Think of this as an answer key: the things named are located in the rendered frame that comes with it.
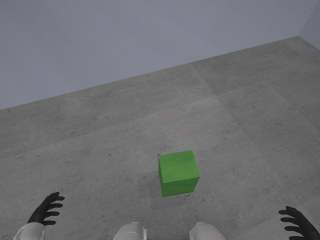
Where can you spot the right robot thigh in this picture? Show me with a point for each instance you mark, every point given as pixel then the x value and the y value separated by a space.
pixel 204 231

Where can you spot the robot left forearm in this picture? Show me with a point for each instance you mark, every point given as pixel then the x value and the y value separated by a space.
pixel 31 231

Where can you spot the left robot thigh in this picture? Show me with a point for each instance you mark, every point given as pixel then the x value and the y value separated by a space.
pixel 132 231

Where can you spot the right robot hand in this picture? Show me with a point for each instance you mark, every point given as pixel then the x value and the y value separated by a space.
pixel 305 227

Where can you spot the carton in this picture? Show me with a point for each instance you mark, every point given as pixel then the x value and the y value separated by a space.
pixel 178 173

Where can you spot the left robot hand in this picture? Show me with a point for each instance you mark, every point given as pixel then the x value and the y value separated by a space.
pixel 41 213

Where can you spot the robot thigh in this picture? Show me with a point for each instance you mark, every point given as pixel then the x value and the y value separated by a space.
pixel 132 231
pixel 204 231

